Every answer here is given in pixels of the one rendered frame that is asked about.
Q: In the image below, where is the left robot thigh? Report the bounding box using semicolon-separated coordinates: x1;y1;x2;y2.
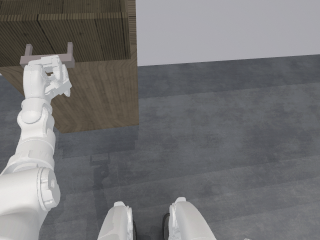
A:
97;205;133;240

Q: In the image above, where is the robot left shin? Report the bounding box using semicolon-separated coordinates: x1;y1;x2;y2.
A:
114;201;133;240

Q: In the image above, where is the robot left forearm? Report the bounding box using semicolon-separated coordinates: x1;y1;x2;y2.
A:
0;97;56;176

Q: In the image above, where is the left robot upper arm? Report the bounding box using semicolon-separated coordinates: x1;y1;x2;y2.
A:
0;166;61;240

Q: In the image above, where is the drawer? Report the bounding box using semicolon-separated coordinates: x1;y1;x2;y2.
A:
0;0;131;67

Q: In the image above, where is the left robot hand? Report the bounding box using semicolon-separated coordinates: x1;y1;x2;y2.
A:
23;55;72;104

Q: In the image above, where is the cabinet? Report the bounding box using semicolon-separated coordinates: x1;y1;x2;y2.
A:
0;0;139;134

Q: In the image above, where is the handle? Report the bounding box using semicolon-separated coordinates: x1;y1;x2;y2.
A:
19;42;75;69

